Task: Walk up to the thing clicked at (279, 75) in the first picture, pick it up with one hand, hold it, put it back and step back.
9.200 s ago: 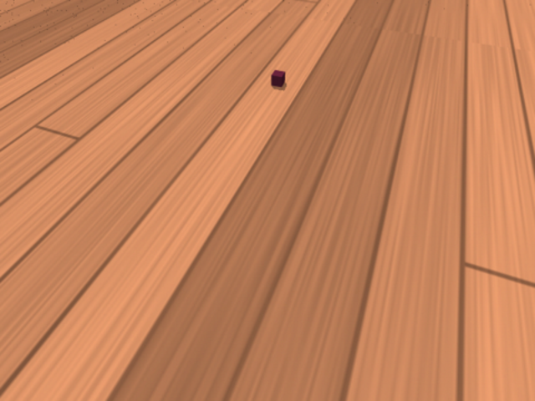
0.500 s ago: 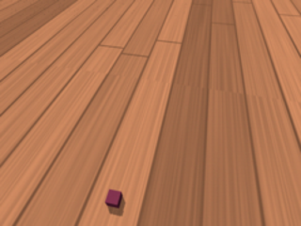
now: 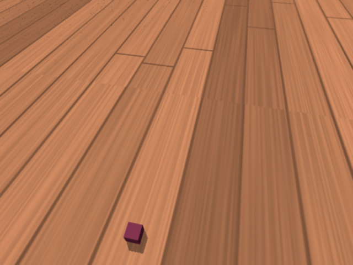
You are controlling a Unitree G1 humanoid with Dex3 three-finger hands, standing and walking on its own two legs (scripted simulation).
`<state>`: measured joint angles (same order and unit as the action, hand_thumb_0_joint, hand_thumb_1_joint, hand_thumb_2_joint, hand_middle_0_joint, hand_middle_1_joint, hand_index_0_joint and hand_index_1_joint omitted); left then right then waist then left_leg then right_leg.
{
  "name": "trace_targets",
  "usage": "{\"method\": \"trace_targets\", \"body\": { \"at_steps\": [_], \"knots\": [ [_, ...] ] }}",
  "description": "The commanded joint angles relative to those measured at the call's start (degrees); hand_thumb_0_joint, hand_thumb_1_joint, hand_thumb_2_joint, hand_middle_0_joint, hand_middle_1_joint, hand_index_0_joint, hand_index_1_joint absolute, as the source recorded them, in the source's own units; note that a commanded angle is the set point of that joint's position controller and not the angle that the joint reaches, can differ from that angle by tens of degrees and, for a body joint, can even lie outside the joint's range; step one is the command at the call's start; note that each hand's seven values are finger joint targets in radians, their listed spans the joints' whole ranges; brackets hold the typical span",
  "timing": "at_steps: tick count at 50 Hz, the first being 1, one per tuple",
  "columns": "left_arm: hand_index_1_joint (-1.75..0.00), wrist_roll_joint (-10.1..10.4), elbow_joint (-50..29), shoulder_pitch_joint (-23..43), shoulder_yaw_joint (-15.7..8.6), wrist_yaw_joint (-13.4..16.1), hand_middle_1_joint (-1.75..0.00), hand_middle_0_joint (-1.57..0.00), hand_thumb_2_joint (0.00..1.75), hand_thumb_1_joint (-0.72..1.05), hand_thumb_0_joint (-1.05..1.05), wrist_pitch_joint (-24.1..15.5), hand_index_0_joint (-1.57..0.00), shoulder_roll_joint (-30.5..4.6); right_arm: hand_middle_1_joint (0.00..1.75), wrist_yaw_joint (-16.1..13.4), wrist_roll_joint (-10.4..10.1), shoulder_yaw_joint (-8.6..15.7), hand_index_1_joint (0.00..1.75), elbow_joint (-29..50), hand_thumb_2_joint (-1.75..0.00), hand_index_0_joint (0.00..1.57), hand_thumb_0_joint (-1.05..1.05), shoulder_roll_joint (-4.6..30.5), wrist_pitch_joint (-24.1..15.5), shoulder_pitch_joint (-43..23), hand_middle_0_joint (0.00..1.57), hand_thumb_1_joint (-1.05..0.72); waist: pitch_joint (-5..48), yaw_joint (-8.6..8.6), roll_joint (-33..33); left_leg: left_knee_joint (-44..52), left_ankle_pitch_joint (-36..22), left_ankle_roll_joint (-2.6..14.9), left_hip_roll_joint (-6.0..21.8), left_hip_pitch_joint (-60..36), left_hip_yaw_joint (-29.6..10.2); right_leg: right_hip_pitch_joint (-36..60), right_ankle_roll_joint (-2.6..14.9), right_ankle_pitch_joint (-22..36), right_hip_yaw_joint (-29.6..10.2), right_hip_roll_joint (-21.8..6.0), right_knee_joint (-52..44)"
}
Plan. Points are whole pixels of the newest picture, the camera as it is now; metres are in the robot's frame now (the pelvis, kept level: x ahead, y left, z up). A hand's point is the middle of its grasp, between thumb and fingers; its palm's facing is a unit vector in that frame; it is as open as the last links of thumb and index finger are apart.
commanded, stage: stand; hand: left
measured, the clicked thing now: (134, 233) +0.40 +0.24 -0.74
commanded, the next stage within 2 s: rise first in 1.40 s
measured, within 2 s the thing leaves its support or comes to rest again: neither
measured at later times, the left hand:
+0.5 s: hand out of the picture +0.07 +0.26 -0.16, palm faces -0.03 -0.93 -0.35, open 7.4 cm
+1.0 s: hand out of the picture +0.07 +0.26 -0.15, palm faces -0.03 -0.93 -0.35, open 7.4 cm
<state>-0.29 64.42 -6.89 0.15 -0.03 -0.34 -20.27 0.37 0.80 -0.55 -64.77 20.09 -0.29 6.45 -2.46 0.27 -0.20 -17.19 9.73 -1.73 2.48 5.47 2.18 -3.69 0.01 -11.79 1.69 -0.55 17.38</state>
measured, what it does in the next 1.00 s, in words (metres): stands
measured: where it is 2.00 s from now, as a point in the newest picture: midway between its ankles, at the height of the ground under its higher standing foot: outside the picture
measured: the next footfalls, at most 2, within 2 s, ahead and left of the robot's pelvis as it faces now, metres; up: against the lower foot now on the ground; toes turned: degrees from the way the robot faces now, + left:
none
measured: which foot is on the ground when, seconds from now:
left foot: down 0.00-1.00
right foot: down 0.00-1.00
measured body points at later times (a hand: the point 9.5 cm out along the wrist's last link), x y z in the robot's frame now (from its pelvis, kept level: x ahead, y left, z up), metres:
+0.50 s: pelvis +0.00 +0.00 +0.00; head +0.01 +0.00 +0.45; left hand +0.07 +0.30 -0.13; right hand +0.07 -0.30 -0.14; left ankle +0.00 +0.14 -0.75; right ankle -0.02 -0.12 -0.75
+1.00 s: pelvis +0.00 +0.00 +0.00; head +0.01 +0.00 +0.45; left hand +0.08 +0.30 -0.13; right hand +0.07 -0.30 -0.14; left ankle +0.00 +0.14 -0.75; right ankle -0.02 -0.12 -0.75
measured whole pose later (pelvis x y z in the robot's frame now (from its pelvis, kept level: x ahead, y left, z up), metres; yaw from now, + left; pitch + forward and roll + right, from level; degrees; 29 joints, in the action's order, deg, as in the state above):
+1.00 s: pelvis +0.00 +0.00 +0.00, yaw +0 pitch -2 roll +0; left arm -0.3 64.2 -7.0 0.3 0.0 -0.4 -20.3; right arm 0.4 0.8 -0.4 -64.7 20.1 -0.3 6.8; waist -2.6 0.3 -0.3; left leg -17.2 9.8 -1.6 2.4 5.3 2.5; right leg -3.8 -0.1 -11.9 1.3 -0.7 17.7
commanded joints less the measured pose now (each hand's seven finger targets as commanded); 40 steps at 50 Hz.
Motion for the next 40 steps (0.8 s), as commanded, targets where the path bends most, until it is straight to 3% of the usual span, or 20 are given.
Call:
{"method": "trace_targets", "body": {
  "at_steps": [1, 21, 29, 40],
  "knots": [
    [-0.3, -0.11, -3.31, 1.83, -2.57, 0.64, -0.3, -0.2, 0.9, 0.9, 0.0, -1.31, -0.2, -12.4, 0.3, -0.88, -0.2, 2.47, 0.3, 3.05, -0.9, 0.2, 0.0, 11.95, -1.31, -2.78, 0.2, -0.9, 2.97, -0.3, 0.31, 1.99, -10.35, 2.11, 6.17, -1.78, -5.33, -1.68, 1.07, 10.22, -4.98, -7.4, -2.75],
    [-0.3, -0.19, -3.56, 1.72, -2.56, 0.8, -0.3, -0.2, 0.9, 0.9, 0.0, -1.47, -0.2, -12.7, 0.3, -0.88, -0.14, 2.54, 0.3, 3.1, -0.9, 0.2, 0.0, 11.74, -1.18, -2.27, 0.2, -0.9, 3.83, -0.06, 0.87, 1.21, -10.66, 2.29, 6.12, -2.41, -4.9, -1.57, 1.27, 12.2, -5.43, -7.69, -2.48],
    [-0.3, -0.22, -3.49, 1.17, -2.36, 0.66, -0.3, -0.2, 0.9, 0.9, 0.0, -1.34, -0.2, -12.12, 0.3, -0.85, -0.2, 2.56, 0.3, 2.92, -0.9, 0.2, 0.0, 12.29, -1.26, -2.23, 0.2, -0.9, 2.79, -0.2, -0.28, 1.74, -8.42, 2.26, 6.1, -1.74, -4.92, -2.16, 1.16, 9.86, -5.56, -7.46, -3.19],
    [-0.3, -0.19, -3.61, 1.59, -2.45, 0.76, -0.3, -0.2, 0.9, 0.9, 0.0, -1.45, -0.2, -12.51, 0.3, -0.89, -0.15, 2.63, 0.3, 3.12, -0.9, 0.2, 0.0, 12.03, -1.25, -2.19, 0.2, -0.9, 3.52, -0.19, 0.28, 1.37, -10.37, 2.37, 6.28, -2.19, -4.93, -1.62, 1.17, 11.47, -5.4, -7.64, -2.61]
  ]
}}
